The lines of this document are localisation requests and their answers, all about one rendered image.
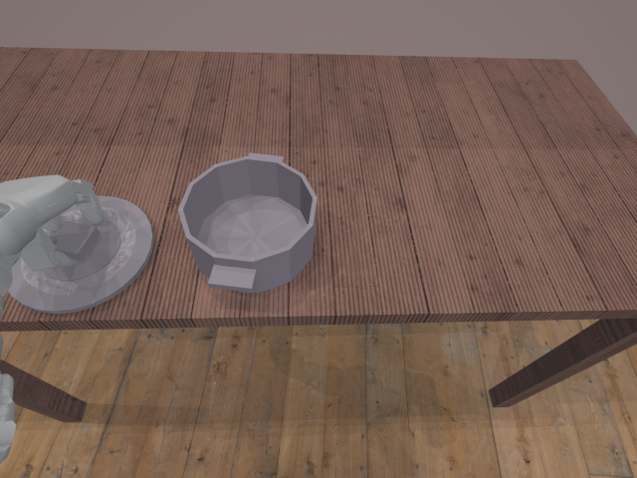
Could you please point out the knob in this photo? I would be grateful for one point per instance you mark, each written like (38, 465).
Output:
(76, 240)

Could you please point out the table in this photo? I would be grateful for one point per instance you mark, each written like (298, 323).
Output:
(450, 189)

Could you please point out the pot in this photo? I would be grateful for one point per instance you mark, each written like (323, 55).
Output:
(250, 223)

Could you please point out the robot left hand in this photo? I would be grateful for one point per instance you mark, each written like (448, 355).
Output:
(45, 197)

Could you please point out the lid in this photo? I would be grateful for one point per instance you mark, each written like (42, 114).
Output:
(114, 262)

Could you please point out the robot left forearm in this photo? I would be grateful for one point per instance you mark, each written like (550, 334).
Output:
(17, 228)

